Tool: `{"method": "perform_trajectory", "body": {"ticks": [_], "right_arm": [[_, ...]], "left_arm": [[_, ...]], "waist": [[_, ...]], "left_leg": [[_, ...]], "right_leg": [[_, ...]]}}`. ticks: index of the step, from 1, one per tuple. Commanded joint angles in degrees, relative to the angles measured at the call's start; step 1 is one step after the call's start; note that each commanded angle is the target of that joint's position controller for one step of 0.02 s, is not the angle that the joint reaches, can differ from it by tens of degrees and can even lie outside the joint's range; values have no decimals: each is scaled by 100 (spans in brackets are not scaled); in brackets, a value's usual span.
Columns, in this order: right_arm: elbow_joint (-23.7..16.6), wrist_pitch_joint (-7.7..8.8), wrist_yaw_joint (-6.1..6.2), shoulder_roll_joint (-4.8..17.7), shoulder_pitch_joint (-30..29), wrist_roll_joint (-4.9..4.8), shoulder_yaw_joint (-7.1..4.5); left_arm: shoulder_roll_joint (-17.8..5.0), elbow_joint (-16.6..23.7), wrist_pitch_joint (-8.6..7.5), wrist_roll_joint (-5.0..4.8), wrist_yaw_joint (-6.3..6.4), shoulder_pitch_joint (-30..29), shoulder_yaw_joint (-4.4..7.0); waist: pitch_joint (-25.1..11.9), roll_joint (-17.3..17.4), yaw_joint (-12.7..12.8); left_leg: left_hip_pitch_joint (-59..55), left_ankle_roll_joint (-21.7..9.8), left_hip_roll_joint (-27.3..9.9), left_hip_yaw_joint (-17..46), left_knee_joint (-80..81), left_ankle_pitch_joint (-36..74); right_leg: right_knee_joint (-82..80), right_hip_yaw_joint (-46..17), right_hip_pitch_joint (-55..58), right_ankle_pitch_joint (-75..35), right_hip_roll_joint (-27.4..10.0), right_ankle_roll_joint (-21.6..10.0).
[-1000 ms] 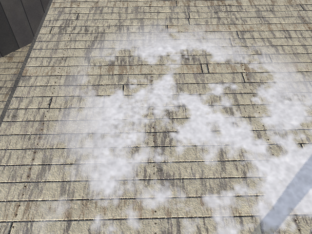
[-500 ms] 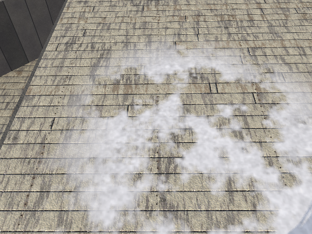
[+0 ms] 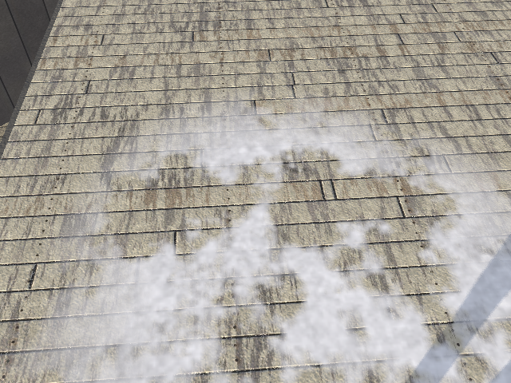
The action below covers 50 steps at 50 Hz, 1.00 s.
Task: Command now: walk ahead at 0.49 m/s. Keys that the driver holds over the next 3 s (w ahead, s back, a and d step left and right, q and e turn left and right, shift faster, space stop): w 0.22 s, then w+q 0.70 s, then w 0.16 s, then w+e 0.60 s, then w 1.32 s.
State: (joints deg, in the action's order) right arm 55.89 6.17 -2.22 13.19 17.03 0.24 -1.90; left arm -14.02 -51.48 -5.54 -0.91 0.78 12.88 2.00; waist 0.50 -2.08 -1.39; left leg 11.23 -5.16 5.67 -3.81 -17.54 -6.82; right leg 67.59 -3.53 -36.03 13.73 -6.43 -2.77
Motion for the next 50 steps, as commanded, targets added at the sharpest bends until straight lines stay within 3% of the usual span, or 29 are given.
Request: {"method": "perform_trajectory", "body": {"ticks": [1, 6, 11, 13, 14, 15, 16, 17, 18, 19, 20, 21, 22, 24, 27, 33, 38, 41, 42, 43, 44, 45, 46, 47, 48, 49, 50], "right_arm": [[-295, 132, 87, 678, -263, 11, -92], [-148, 37, 211, 882, 383, -99, -124], [43, -84, 225, 940, 811, -144, -152], [54, -148, 240, 986, 795, -156, -177], [23, -181, 245, 1035, 677, -155, -187], [-32, -199, 240, 941, 572, -120, -145], [-226, -176, 226, 689, 433, -28, -35], [-267, -56, 198, -93, 1140, -91, 176], [-169, 44, 202, 473, 1015, -233, 45], [-326, 74, 213, 885, 541, -340, -88], [-392, 45, 255, 857, 263, -315, -108], [-415, -12, 286, 764, 117, -239, -142], [-419, -99, 285, 659, 197, -218, -175], [-401, -248, 256, 394, 344, -240, -177], [-623, -357, 248, 349, 13, -202, -219], [-1077, -331, 86, 254, -1055, -133, -198], [-1537, -326, -97, 210, -1848, -160, -161], [-1683, -354, -159, 417, -1649, -173, -267], [-1623, -368, -155, 579, -1219, -189, -359], [-1438, -370, -128, 836, -419, -203, -511], [-1178, -400, -14, 1290, 545, -189, -736], [-1128, -400, 83, 1938, 600, -201, -831], [-1327, -304, 54, 1771, 806, -95, -732], [-1245, -241, 44, 1290, 699, -41, -611], [-1269, -196, 46, 990, 319, -103, -526], [-1393, -174, 38, 757, -212, -115, -442], [-1471, -156, 47, 577, -493, -65, -370]], "left_arm": [[-286, 232, 53, 97, 65, 330, 89], [-187, 564, -23, 42, -11, -864, 51], [-267, 864, -77, -38, -187, -1584, 27], [-411, 909, -144, -35, -236, -1446, 79], [-529, 831, -178, -27, -236, -1070, 144], [-787, 578, -204, -18, -204, -214, 287], [-1279, 345, -223, 61, -146, 992, 438], [-1780, 178, -156, 114, -154, 1550, 570], [-1151, 211, -159, 139, -153, 1554, 412], [-842, 316, -178, 122, -142, 1029, 306], [-662, 413, -183, 107, -152, 498, 234], [-499, 420, -187, 95, -178, 176, 192], [-397, 386, -207, 130, -187, 29, 165], [-375, 271, -228, 158, -180, 20, 183], [-554, 135, -231, 189, -100, 171, 256], [-776, 19, -132, 161, 51, 403, 319], [-916, -129, 33, 55, 77, 796, 382], [-1150, -50, 126, -1, 101, 588, 446], [-1237, -16, 168, -15, 119, 496, 469], [-1293, 30, 208, -45, 126, 341, 474], [-1246, 121, 187, -12, 135, 322, 446], [-305, 389, 50, 245, 41, 773, 186], [-490, 625, -251, -18, -50, 528, 148], [-810, 732, -392, -253, -103, -123, 235], [-785, 713, -429, -227, -92, -171, 215], [-796, 595, -390, -79, -37, -141, 247], [-851, 548, -305, 7, -23, -22, 304]], "waist": [[272, 431, 315], [249, 416, -122], [410, 514, -337], [352, 578, -162], [177, 638, 92], [-318, 565, 500], [-1250, 127, 972], [-2076, -1463, 754], [-2119, -1111, 873], [-1315, -759, 764], [-920, -365, 568], [-534, -198, 422], [-361, -333, 243], [-171, -332, 90], [48, -147, 65], [362, -50, 331], [588, -27, 548], [247, -295, 234], [-39, -408, -41], [-463, -361, -511], [-954, -12, -945], [-1251, 1636, -300], [-2307, 1390, -431], [-1586, 849, -598], [-1048, 490, -357], [-703, 118, -78], [-562, 149, 116]], "left_leg": [[703, -1044, -1614, 1267, 1298, 301], [-15, -727, -1516, 958, 1162, 468], [-958, -654, -1885, 1098, 741, 311], [-1084, -572, -2000, 1311, 395, 572], [-1034, -500, -1938, 1311, 13, 1158], [-806, -364, -1617, 1110, -908, 1898], [234, -133, -1205, 766, -2654, 1222], [2573, 262, -260, 315, -4723, -1628], [3128, 215, -412, 1201, -5659, -2442], [3424, 131, -688, 1246, -5863, -1975], [3207, 153, -968, 1107, -5705, -1465], [3028, 183, -1120, 1071, -5385, -1116], [2714, 189, -1270, 1087, -5158, -874], [2492, 210, -1284, 1004, -5039, -647], [2946, 275, -1309, 1085, -4691, -139], [3099, 280, -1233, 683, -2935, 1036], [3298, 81, -1143, 230, -2213, 568], [2370, -198, -693, -271, -2084, -239], [1751, -326, -451, -419, -2080, -499], [634, -515, -193, -489, -1698, -281], [-1101, -775, -348, 144, -1382, -66], [-2950, -1582, -1866, 2970, -1189, -89], [-3634, -2284, -2615, 5366, -25, -1092], [-3273, -1838, -2448, 4535, 158, -747], [-2412, -1550, -2228, 3620, 99, -274], [-1456, -1327, -2000, 2950, 116, 384], [-813, -1231, -1827, 2526, 230, 921]], "right_leg": [[-667, -4, -120, -835, -318, 176], [-2739, 234, -87, -1997, -51, 237], [-3600, 275, -113, -1447, 119, 137], [-3900, 276, 348, -978, 234, 10], [-4058, 383, 937, -818, 381, -66], [-4169, 444, 2098, -796, 494, -208], [-4007, -457, 3899, -916, -411, -592], [-4476, -2842, 6002, -128, -1806, -1386], [-4913, -3552, 5822, 300, -1845, -1350], [-4982, -2640, 5085, 21, -1696, -1058], [-5141, -1882, 4304, -457, -1466, -902], [-5402, -1320, 3682, -705, -1226, -804], [-5598, -873, 3269, -880, -1044, -702], [-5815, -261, 2892, -1373, -868, -700], [-5935, 282, 2889, -1949, -898, -746], [-6074, 1087, 3201, -1897, -868, -614], [-5692, 1430, 4100, -2368, -1114, -524], [-4820, 1691, 4250, -4684, -1124, -361], [-4139, 1755, 4214, -5532, -1088, -302], [-3053, 1857, 3915, -5743, -928, -172], [-1446, 1854, 2726, -4451, -674, 94], [645, 1556, 155, 1334, 343, 409], [1669, 51, -783, 2153, 871, 397], [1615, -182, -1351, 1568, 508, 214], [1090, -130, -1208, 998, 208, 90], [620, -84, -718, 653, -46, 113], [300, -106, -247, 460, -201, 144]]}}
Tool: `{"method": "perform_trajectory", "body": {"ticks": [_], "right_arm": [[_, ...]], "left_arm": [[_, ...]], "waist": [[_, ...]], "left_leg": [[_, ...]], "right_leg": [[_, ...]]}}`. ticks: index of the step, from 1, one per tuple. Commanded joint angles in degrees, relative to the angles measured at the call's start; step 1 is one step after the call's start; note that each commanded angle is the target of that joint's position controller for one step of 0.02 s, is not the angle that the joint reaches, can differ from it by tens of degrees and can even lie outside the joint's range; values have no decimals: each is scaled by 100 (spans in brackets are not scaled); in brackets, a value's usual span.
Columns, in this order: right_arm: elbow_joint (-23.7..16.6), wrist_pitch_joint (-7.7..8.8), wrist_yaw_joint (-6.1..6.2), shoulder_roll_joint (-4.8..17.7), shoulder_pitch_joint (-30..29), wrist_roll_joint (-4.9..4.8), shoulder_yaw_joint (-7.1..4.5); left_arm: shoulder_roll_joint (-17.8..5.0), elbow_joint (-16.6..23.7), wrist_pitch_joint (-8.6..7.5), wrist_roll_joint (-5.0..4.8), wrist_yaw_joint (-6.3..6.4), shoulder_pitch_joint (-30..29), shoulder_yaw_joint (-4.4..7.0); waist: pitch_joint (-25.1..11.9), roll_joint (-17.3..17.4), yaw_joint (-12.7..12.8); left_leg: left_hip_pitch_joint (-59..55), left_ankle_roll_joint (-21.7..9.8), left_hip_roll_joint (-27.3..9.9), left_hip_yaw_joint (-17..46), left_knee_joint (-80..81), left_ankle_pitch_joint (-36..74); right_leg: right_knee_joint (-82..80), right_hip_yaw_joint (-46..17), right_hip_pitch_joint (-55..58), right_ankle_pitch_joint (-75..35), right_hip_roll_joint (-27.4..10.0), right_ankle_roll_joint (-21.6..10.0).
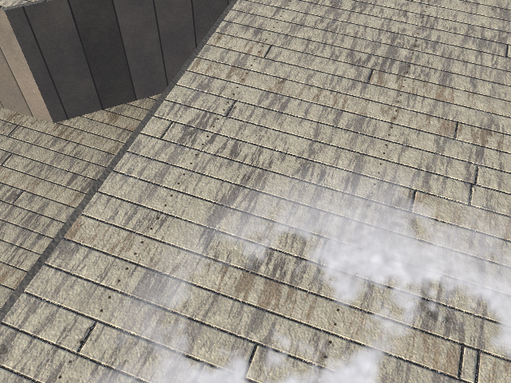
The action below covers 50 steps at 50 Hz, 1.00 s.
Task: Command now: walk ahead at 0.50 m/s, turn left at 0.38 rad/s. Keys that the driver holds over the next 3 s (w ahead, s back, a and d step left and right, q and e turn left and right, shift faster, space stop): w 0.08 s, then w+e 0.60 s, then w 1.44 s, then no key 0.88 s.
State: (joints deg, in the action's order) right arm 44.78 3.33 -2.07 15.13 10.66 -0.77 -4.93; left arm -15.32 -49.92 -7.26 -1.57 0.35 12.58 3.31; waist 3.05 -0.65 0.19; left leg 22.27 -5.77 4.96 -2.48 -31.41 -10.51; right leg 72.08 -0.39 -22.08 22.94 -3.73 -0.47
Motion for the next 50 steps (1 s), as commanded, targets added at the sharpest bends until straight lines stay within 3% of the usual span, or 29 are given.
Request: {"method": "perform_trajectory", "body": {"ticks": [1, 5, 11, 17, 18, 20, 21, 22, 23, 24, 25, 26, 27, 28, 29, 31, 33, 36, 38, 41, 43, 45, 46, 47, 48, 49, 50], "right_arm": [[-365, 142, 41, 374, 94, 75, -46], [-145, 223, 147, 663, 467, 41, -93], [116, 237, 235, 675, 869, 70, -37], [414, 154, 263, 712, 1119, 96, -35], [420, 122, 280, 741, 1077, 92, -38], [351, 67, 332, 885, 884, 91, -60], [318, 25, 367, 970, 825, 92, -72], [272, -21, 394, 1021, 685, 84, -67], [148, 17, 425, 1021, 623, 102, -34], [-41, 187, 300, 212, 1266, 240, 220], [-2, 421, 182, 526, 1103, 121, 205], [-210, 548, 114, 828, 500, -96, 125], [-314, 597, 122, 803, 182, -86, 149], [-323, 579, 165, 783, 65, 33, 113], [-347, 507, 198, 795, 134, 114, 67], [-400, 358, 236, 634, 361, 163, 72], [-522, 273, 286, 518, 174, 186, 104], [-669, 270, 281, 333, -428, 178, 183], [-736, 314, 225, 288, -797, 131, 214], [-879, 380, 140, 445, -1156, 67, 180], [-954, 433, 96, 589, -1197, 68, 127], [-894, 476, 91, 675, -827, 69, 74], [-758, 493, 120, 826, -296, 109, -9], [-652, 510, 157, 1105, 568, 174, -97], [-456, 441, 161, 1621, 1366, 205, -259], [-309, 390, 104, 1269, 1625, 41, -189], [-356, 363, 111, 923, 1307, -13, -78]], "left_arm": [[-692, 380, -39, 96, 7, 121, 190], [-419, 528, 159, 188, 38, -226, 137], [-273, 709, 151, 69, -91, -1083, 49], [-248, 1063, 117, -1, -330, -1710, -19], [-254, 1111, 105, 3, -383, -1705, -22], [-387, 1120, 117, 34, -433, -1396, 34], [-543, 1062, 143, 49, -427, -993, 112], [-774, 877, 159, 51, -403, -161, 238], [-1144, 730, 192, 91, -325, 769, 379], [-1668, 729, 183, 115, -285, 1145, 487], [-1227, 655, 208, 78, -259, 1325, 371], [-956, 713, 234, 76, -216, 1023, 308], [-818, 841, 249, 67, -200, 588, 259], [-717, 956, 262, 80, -203, 248, 218], [-627, 1049, 265, 130, -193, 69, 170], [-697, 1132, 263, 121, -166, -47, 191], [-858, 1149, 250, 104, -107, 45, 241], [-906, 1090, 286, 41, -27, 296, 263], [-850, 988, 309, 31, -12, 590, 239], [-848, 868, 333, 29, -24, 866, 221], [-884, 840, 354, 52, -20, 914, 229], [-907, 848, 395, 68, -14, 792, 233], [-798, 882, 396, 81, -15, 728, 191], [-582, 994, 377, 141, -22, 635, 95], [-263, 1022, 285, 45, -18, 1385, -9], [-464, 1014, 229, 17, -26, 1343, -10], [-856, 1082, 221, -45, -46, 819, 96]], "waist": [[-768, 75, 79], [-434, 167, 52], [-170, 384, -381], [137, 336, -579], [98, 369, -528], [-255, 577, -285], [-558, 699, -54], [-977, 644, 404], [-1521, 288, 833], [-2250, -1182, 418], [-2739, -1026, 631], [-1822, -712, 685], [-1216, -103, 489], [-790, 288, 254], [-619, 281, 37], [-542, -30, -181], [-469, -159, -169], [-454, -311, 93], [-492, -410, 337], [-397, -468, 492], [-370, -506, 446], [-407, -619, 179], [-699, -579, -85], [-1409, -224, -488], [-2227, 1217, -444], [-2175, 1679, -544], [-1303, 1010, -581]], "left_leg": [[-1568, -1142, -1674, 2212, 1743, 1528], [-1203, -1069, -1495, 1460, 2082, 2337], [-1664, -470, -1323, 680, 2282, 1874], [-2951, -409, -1810, 408, 1952, 2369], [-3083, -367, -1860, 335, 1775, 2832], [-3150, -238, -1831, 127, 1124, 4786], [-3154, -170, -1786, 43, 522, 5791], [-2840, -37, -1626, -125, -546, 6124], [-1572, 165, -1456, -215, -2116, 4787], [1072, 614, -242, -43, -4495, -183], [2016, 530, -76, 955, -5197, -2071], [2528, 419, -468, 1062, -5111, -1638], [2391, 386, -730, 955, -4610, -1181], [2072, 445, -885, 839, -4098, -989], [1663, 513, -1012, 820, -3781, -880], [1303, 688, -1082, 711, -3242, -801], [1197, 865, -1031, 566, -2556, -364], [903, 934, -855, 475, -1112, 944], [658, 918, -717, 435, -455, 1660], [750, 770, -683, 521, 11, 1560], [745, 597, -649, 536, 255, 1095], [267, 387, -562, 401, 533, 753], [-527, 208, -565, 387, 640, 805], [-1866, -172, -1273, 1059, 451, 1033], [-4035, -1140, -2412, 3194, 546, 324], [-4206, -1297, -2784, 4580, 1280, -880], [-3551, -1017, -2618, 4039, 1392, -1563]], "right_leg": [[-338, -416, -1341, -552, -527, -50], [-1372, -206, -1565, -1338, -521, 175], [-3266, -15, -1680, -3274, -293, -31], [-3932, -8, -2282, -2642, -1, -303], [-3980, 80, -2213, -2397, 70, -373], [-3953, 448, -1488, -1841, 397, -553], [-3906, 616, -908, -1580, 616, -663], [-4193, 679, 207, -1795, 818, -837], [-4274, -298, 1958, -2128, 221, -1183], [-4423, -3335, 4272, -1809, -1330, -2348], [-5207, -4642, 4864, -1259, -1586, -2524], [-5337, -3736, 4239, -1087, -1349, -2126], [-5450, -3016, 3245, -1432, -1110, -1894], [-5580, -2569, 2319, -2011, -900, -1763], [-5752, -2255, 1686, -2402, -721, -1722], [-5936, -1958, 1012, -2779, -541, -1755], [-6002, -1580, 577, -3045, -366, -1706], [-5910, -1156, 432, -2740, -63, -1391], [-5834, -1177, 562, -2364, -86, -1268], [-5569, -1543, 1116, -2038, -378, -1226], [-5302, -1852, 1526, -2076, -594, -1155], [-4942, -1945, 1699, -2586, -610, -1024], [-4389, -1785, 1629, -3247, -356, -889], [-3065, -1413, 1072, -2985, -27, -680], [-973, -675, -965, -1291, 812, -214], [-158, -849, -2040, 1008, 819, -145], [240, -964, -2493, 654, 491, -188]]}}
Over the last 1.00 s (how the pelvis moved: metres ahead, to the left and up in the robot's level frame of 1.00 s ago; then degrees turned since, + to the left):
0.51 0.03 -0.02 23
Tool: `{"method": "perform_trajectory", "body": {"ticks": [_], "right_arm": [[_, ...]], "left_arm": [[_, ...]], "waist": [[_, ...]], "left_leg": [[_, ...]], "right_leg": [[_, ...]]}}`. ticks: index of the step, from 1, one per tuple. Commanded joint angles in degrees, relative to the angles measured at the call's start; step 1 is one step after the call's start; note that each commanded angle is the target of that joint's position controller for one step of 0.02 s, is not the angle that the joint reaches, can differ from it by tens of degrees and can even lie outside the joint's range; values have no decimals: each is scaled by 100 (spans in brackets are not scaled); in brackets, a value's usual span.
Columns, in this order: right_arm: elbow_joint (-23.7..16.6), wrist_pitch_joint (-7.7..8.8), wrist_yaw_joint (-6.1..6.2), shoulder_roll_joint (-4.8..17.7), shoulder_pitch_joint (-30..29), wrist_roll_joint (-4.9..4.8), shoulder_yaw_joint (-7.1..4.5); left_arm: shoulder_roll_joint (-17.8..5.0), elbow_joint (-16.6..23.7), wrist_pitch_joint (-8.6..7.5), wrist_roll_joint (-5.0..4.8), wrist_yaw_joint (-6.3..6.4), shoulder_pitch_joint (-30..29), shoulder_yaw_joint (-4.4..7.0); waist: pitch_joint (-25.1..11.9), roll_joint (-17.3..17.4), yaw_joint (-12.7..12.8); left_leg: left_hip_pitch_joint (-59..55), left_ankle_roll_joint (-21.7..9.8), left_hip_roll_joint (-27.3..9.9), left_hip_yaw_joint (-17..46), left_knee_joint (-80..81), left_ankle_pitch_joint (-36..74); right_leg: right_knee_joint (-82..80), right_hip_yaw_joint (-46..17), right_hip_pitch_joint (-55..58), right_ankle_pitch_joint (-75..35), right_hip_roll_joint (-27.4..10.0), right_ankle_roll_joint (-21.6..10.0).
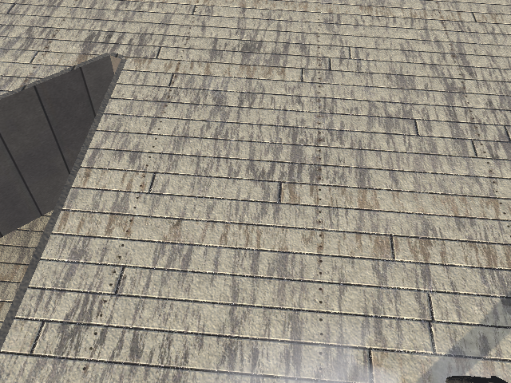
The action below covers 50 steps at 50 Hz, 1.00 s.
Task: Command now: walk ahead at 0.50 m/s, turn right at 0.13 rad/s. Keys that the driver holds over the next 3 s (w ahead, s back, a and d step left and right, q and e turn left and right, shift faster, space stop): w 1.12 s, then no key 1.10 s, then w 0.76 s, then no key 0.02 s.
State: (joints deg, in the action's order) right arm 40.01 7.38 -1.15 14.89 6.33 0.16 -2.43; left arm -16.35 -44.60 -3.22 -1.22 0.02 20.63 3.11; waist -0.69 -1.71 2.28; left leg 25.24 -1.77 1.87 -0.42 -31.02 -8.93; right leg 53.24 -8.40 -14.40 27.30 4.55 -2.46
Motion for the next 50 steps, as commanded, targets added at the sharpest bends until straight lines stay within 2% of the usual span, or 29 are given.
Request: {"method": "perform_trajectory", "body": {"ticks": [1, 2, 4, 6, 9, 13, 16, 19, 20, 21, 22, 23, 24, 25, 26, 27, 28, 29, 30, 33, 35, 38, 41, 44, 46, 47, 48, 49, 50], "right_arm": [[27, -94, 24, 810, 1347, -60, -262], [10, -121, -1, 672, 1071, -18, -198], [10, -96, -21, 571, 833, 23, -148], [83, -66, -17, 668, 877, -9, -174], [236, -91, 36, 860, 1051, -48, -226], [449, -171, 75, 956, 1398, -118, -229], [619, -243, 80, 1010, 1695, -145, -231], [727, -338, 113, 1094, 1754, -160, -262], [740, -367, 128, 1143, 1707, -158, -279], [730, -392, 143, 1200, 1587, -165, -291], [714, -407, 154, 1129, 1544, -154, -259], [569, -383, 165, 896, 1475, -42, -152], [474, -255, 127, 263, 2186, -30, 53], [576, -140, 83, 644, 2012, -96, -26], [398, -92, 47, 979, 1454, -228, -130], [310, -86, 53, 939, 1089, -208, -116], [296, -125, 80, 861, 838, -87, -132], [298, -183, 82, 788, 1070, -81, -147], [366, -250, 86, 703, 1215, -82, -133], [323, -361, 129, 550, 1011, -44, -118], [209, -349, 123, 471, 609, -9, -92], [87, -292, 61, 355, 29, -34, -44], [-76, -250, -15, 361, -510, -87, -25], [-245, -211, -103, 456, -804, -113, -43], [-256, -183, -139, 563, -684, -103, -77], [-194, -169, -137, 646, -414, -93, -120], [-6, -166, -108, 811, 202, -68, -222], [236, -170, -52, 1143, 1151, -34, -360], [319, -204, -16, 1738, 1817, 64, -502]], "left_arm": [[-722, 655, -169, -37, -20, -420, 101], [-640, 719, -158, 66, -26, -661, 104], [-501, 685, -113, 83, -36, -485, 117], [-355, 659, -79, 88, -27, -425, 92], [-229, 808, -103, 129, -13, -921, 35], [-99, 960, -163, 81, -84, -1645, -18], [-127, 1129, -201, 24, -168, -2117, -15], [-233, 1259, -252, 16, -256, -2262, 17], [-304, 1238, -265, 25, -265, -2115, 46], [-418, 1145, -275, 50, -252, -1731, 109], [-650, 914, -268, 82, -208, -965, 234], [-1033, 715, -250, 146, -141, 100, 354], [-1527, 613, -209, 174, -135, 521, 461], [-1049, 584, -175, 102, -136, 687, 340], [-845, 597, -166, 78, -121, 285, 249], [-742, 647, -153, 83, -120, -133, 200], [-552, 652, -153, 128, -162, -456, 139], [-531, 667, -188, 171, -170, -641, 125], [-472, 647, -225, 147, -189, -740, 125], [-592, 476, -311, 121, -167, -681, 169], [-685, 351, -295, 119, -116, -500, 197], [-777, 212, -242, 81, -64, -298, 212], [-899, 11, -191, 25, -44, 30, 238], [-948, -160, -107, -8, -20, 186, 261], [-1008, -227, -51, -18, 8, 147, 288], [-1045, -235, -21, -21, 20, 56, 296], [-993, -235, 9, -16, 31, -15, 270], [-764, -178, 14, 56, 49, 12, 174], [-228, -14, -85, 102, 19, 577, -7]], "waist": [[-443, 631, -687], [-10, 415, -556], [92, 731, -286], [20, 755, -215], [60, 561, -321], [172, 572, -606], [314, 589, -769], [362, 663, -684], [279, 709, -564], [55, 734, -301], [-450, 633, 72], [-1295, 239, 499], [-2063, -1245, 277], [-2226, -1138, 454], [-1283, -760, 401], [-739, -337, 237], [-269, 16, 72], [-232, -350, -197], [-180, -400, -296], [17, -243, -376], [111, -119, -276], [226, -128, -64], [340, -137, 158], [429, -190, 190], [345, -268, 62], [192, -312, -120], [-181, -247, -447], [-901, -10, -814], [-1792, 1199, -763]], "left_leg": [[-3094, -1221, -2066, 3113, 1466, -1500], [-2401, -1156, -1794, 2614, 1699, -1038], [-1714, -1115, -1497, 2054, 1952, -196], [-1573, -1163, -1369, 1582, 2089, 498], [-1675, -1159, -1340, 1124, 2186, 1330], [-1792, -962, -1177, 680, 2166, 1283], [-2139, -938, -1363, 764, 2035, 1157], [-2633, -827, -1598, 881, 1718, 1520], [-2726, -766, -1619, 872, 1522, 1939], [-2718, -677, -1522, 743, 1078, 2802], [-2490, -544, -1255, 507, 200, 3452], [-1456, -332, -969, 263, -1341, 2456], [967, 86, -4, 38, -3552, -819], [1672, 42, -59, 770, -4240, -2384], [2100, -1, -369, 684, -4459, -2009], [1986, -5, -636, 495, -4215, -1484], [1753, -5, -785, 420, -3855, -1146], [1376, 42, -931, 480, -3645, -902], [1105, 105, -982, 474, -3500, -819], [1202, 252, -1011, 390, -2932, -340], [1377, 296, -1036, 388, -2254, 294], [1193, 266, -890, 263, -1128, 1162], [1037, 236, -732, 160, -460, 1414], [1112, 75, -660, 204, -55, 1024], [831, -70, -573, 145, 132, 599], [377, -161, -448, 13, 253, 460], [-517, -297, -263, -166, 406, 462], [-2016, -544, -601, 158, 210, 701], [-4357, -1394, -2048, 2496, 303, 115]], "right_leg": [[2022, 112, -3215, -266, -614, -1], [1614, 247, -3104, -616, -783, 5], [1136, 321, -2558, -988, -1022, 68], [825, 467, -2452, -1256, -1045, 151], [-155, 558, -2587, -2018, -1099, 276], [-1494, 733, -2233, -3036, -923, 279], [-1976, 780, -2192, -3074, -808, 216], [-2323, 786, -2124, -2523, -720, 14], [-2422, 838, -1846, -2335, -649, -69], [-2592, 984, -1219, -2294, -493, -185], [-2684, 1079, -67, -2449, -398, -358], [-2389, 236, 1691, -2845, -1227, -727], [-2719, -2324, 3809, -1900, -2600, -1642], [-3322, -3285, 3819, -1217, -2709, -1654], [-3452, -2475, 3083, -1093, -2510, -1397], [-3597, -1797, 2202, -1472, -2274, -1257], [-3842, -1277, 1405, -1939, -1967, -1106], [-4017, -1042, 927, -2260, -1917, -1159], [-4203, -859, 603, -2418, -1814, -1196], [-4481, -305, 283, -2887, -1707, -1254], [-4552, -64, 381, -3069, -1665, -1206], [-4591, 302, 464, -2961, -1506, -1014], [-4512, 345, 736, -2697, -1603, -960], [-4242, 230, 1281, -2746, -1854, -871], [-3957, 172, 1549, -3135, -1962, -765], [-3633, 234, 1589, -3749, -1912, -683], [-2883, 450, 1500, -4579, -1663, -552], [-1598, 723, 855, -4331, -1348, -353], [683, 1106, -1444, -2383, -531, 99]]}}
Over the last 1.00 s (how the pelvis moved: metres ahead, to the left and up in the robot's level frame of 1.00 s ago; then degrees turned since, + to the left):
0.58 -0.06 0.00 -18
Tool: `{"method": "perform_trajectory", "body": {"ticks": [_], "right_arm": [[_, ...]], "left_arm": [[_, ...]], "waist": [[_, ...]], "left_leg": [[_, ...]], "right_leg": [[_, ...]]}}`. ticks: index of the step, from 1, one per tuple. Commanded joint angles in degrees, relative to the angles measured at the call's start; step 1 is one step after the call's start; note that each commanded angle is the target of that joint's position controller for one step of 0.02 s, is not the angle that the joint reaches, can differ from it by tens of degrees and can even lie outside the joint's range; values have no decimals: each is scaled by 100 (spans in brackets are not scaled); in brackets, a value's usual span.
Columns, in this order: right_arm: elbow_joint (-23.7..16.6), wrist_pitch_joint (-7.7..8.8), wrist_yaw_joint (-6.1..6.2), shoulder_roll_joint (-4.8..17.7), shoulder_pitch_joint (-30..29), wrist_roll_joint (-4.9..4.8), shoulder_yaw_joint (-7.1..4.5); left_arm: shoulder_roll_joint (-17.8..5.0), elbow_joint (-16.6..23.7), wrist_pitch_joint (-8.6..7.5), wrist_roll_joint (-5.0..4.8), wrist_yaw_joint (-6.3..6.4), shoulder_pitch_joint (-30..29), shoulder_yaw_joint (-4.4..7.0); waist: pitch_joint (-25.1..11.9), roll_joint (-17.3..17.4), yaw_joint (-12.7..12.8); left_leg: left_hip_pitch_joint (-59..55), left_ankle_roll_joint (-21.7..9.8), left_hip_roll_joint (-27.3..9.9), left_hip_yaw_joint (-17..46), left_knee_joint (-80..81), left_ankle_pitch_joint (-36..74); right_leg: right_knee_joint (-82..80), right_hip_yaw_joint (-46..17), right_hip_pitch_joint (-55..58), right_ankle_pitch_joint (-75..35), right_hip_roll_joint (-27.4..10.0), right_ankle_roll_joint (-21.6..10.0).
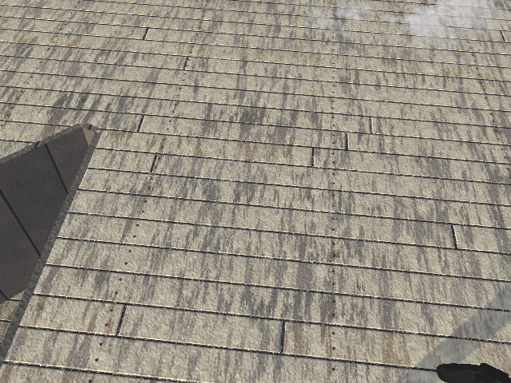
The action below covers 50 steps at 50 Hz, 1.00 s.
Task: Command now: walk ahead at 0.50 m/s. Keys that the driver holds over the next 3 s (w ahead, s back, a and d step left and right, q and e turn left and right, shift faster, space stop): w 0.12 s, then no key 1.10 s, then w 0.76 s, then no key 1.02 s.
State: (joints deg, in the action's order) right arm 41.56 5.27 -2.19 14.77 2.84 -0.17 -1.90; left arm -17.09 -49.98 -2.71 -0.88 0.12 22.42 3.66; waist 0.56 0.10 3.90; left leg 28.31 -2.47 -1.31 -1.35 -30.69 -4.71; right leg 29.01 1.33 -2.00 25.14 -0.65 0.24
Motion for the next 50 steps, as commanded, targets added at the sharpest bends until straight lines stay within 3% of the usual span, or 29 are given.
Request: {"method": "perform_trajectory", "body": {"ticks": [1, 2, 3, 4, 5, 6, 9, 11, 14, 18, 20, 21, 22, 23, 24, 25, 26, 28, 30, 32, 34, 35, 36, 37, 38, 39, 43, 50], "right_arm": [[239, -28, 72, 1442, 2398, -16, -477], [193, -29, 73, 1153, 2061, -46, -363], [105, -40, 82, 1003, 1660, -33, -312], [81, -42, 55, 806, 1287, 12, -248], [48, -7, 50, 715, 1067, 66, -216], [47, 22, 34, 652, 953, 65, -207], [185, 104, 61, 775, 923, 84, -237], [300, 67, 134, 825, 990, 82, -248], [447, -21, 211, 870, 1166, 55, -240], [692, -148, 248, 932, 1342, 8, -242], [753, -214, 269, 933, 1227, -37, -250], [771, -244, 282, 885, 1129, -71, -236], [814, -239, 287, 783, 1344, -21, -207], [806, -170, 271, 577, 1752, 136, -135], [1014, -151, 251, 148, 2368, 115, 15], [1013, -234, 248, 411, 2043, 43, -23], [911, -345, 264, 646, 1677, -32, -98], [874, -595, 375, 665, 1335, -19, -159], [973, -725, 455, 519, 1443, 7, -151], [1170, -717, 457, 361, 1671, 42, -134], [1287, -703, 412, 322, 1724, 120, -139], [1242, -702, 400, 390, 1606, 196, -140], [1135, -696, 419, 558, 1440, 204, -147], [1197, -676, 430, 827, 1260, 113, -216], [1188, -606, 421, 611, 1095, 95, -172], [1225, -536, 424, 479, 1023, 122, -132], [1392, -360, 402, 446, 1181, 73, -117], [1593, -407, 419, 403, 1369, 42, -87]], "left_arm": [[-187, 448, -253, 57, -11, 332, -77], [-682, 554, -329, -97, -58, -83, 59], [-694, 666, -351, -139, -65, -496, 53], [-641, 693, -321, -39, -37, -778, 62], [-584, 686, -262, -5, -21, -638, 91], [-507, 619, -193, 9, -17, -500, 84], [-342, 571, -68, 90, 50, -457, 78], [-207, 643, -69, 141, 65, -718, 33], [-35, 716, -100, 121, 9, -1266, -38], [-187, 830, -110, 118, -62, -1661, -7], [-311, 828, -140, 161, -93, -1598, 34], [-350, 722, -162, 190, -94, -1327, 64], [-592, 620, -181, 234, -56, -1077, 137], [-954, 631, -173, 300, -10, -902, 195], [-596, 562, -85, 297, 29, -790, 100], [-196, 524, -14, 199, 7, -674, -4], [-173, 485, 15, 157, -25, -805, -46], [-366, 553, 57, 167, -13, -1433, -12], [-404, 584, 109, 231, 32, -1963, 10], [-321, 504, 150, 222, 62, -2054, -1], [-222, 356, 172, 121, 77, -1955, -25], [-112, 248, 172, 112, 73, -1802, -62], [-105, 177, 180, 150, 70, -1703, -70], [-84, 183, 193, 147, 86, -1607, -47], [-130, 135, 192, 189, 118, -1712, -47], [-135, 94, 187, 172, 138, -1678, -30], [-98, -176, 198, 145, 151, -1529, -22], [-116, -534, 243, 97, 149, -1507, -6]], "waist": [[-2279, 1558, -1030], [-1508, 1079, -1019], [-929, 707, -892], [-403, 308, -741], [-303, 596, -494], [-241, 645, -386], [-134, 415, -189], [-159, 352, -214], [-241, 412, -450], [-280, 465, -587], [-313, 466, -479], [-401, 387, -303], [-605, 129, -294], [-1143, -467, -509], [-1732, -1211, -571], [-1760, -1237, -296], [-1432, -935, -270], [-787, -575, -418], [-534, -857, -640], [-607, -854, -733], [-604, -740, -758], [-448, -577, -695], [-192, -356, -557], [91, 344, -291], [203, 447, -346], [192, 531, -292], [20, 322, -348], [-114, 47, -434]], "left_leg": [[-5058, -1608, -2103, 4236, 1144, -1082], [-4486, -1348, -1968, 3687, 1289, -1636], [-3691, -1165, -1769, 2971, 1391, -1524], [-2841, -1022, -1469, 2381, 1626, -1100], [-2327, -1020, -1376, 2099, 1797, -739], [-1983, -1035, -1253, 1890, 1974, -468], [-1623, -1125, -1136, 1045, 1986, 2188], [-1655, -1039, -993, 566, 1862, 3188], [-1715, -822, -746, 152, 1792, 3109], [-2250, -813, -990, 387, 1481, 2718], [-2448, -721, -1057, 554, 1068, 2562], [-2442, -587, -933, 536, 728, 2351], [-2325, -344, -597, 434, 261, 2071], [-1607, -69, -190, 261, -511, 762], [-720, 253, 126, 195, -1465, -1513], [-422, 433, 147, 384, -2145, -3365], [-193, 471, 17, 523, -2435, -3625], [-241, 546, -204, 519, -2290, -3064], [-943, 580, -228, 385, -1556, -2436], [-1642, 505, -107, 167, -791, -1462], [-2153, 358, 4, -2, -21, -656], [-2140, 243, -130, 150, 282, -530], [-1885, 87, -435, 476, 678, -900], [-971, -46, -404, 510, 779, -2078], [-470, -4, -352, 538, 1040, -2502], [-375, 91, -366, 554, 1163, -2389], [-892, 209, -282, 444, 969, -1268], [-1349, 161, -194, 313, 777, -318]], "right_leg": [[4102, -551, -3711, 763, 347, -114], [4577, -793, -4281, 575, -9, -206], [4444, -609, -4328, 70, -308, -273], [4051, -497, -4131, -364, -501, -283], [3749, -560, -3778, -696, -680, -257], [3616, -561, -3465, -857, -741, -203], [3148, -421, -3232, -1174, -641, 31], [2399, -350, -3179, -1696, -597, 123], [1116, -177, -2692, -2722, -378, 86], [392, -283, -2494, -2786, -232, -13], [52, -291, -2312, -2498, -172, -163], [-390, -220, -1885, -2841, -101, -260], [-623, -350, -1188, -4302, -244, -401], [-86, -959, 86, -6500, -976, -776], [19, -1794, 1097, -6868, -1808, -1630], [-316, -2220, 895, -6066, -2002, -1869], [-588, -2202, 446, -4746, -1879, -1723], [-1115, -1968, -658, -2715, -1655, -1401], [-1444, -1529, -1594, -1722, -1285, -1130], [-1447, -1075, -1925, -1311, -1010, -995], [-1370, -834, -2083, -365, -808, -752], [-1334, -775, -2147, 164, -681, -500], [-1160, -693, -2149, 408, -530, -290], [-1024, -328, -1651, -18, -189, -122], [-711, -271, -1119, -533, -153, -62], [-558, -253, -894, -891, -153, -106], [-378, -238, -798, -1845, -174, -229], [-273, -202, -697, -2589, -179, -186]]}}
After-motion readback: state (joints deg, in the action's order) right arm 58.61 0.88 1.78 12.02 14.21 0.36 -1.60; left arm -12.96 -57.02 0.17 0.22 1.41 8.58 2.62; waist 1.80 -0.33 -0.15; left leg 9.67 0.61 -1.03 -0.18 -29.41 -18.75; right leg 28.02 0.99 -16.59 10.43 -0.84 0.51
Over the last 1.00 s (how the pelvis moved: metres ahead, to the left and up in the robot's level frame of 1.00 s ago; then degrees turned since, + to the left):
0.53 0.00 0.00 -1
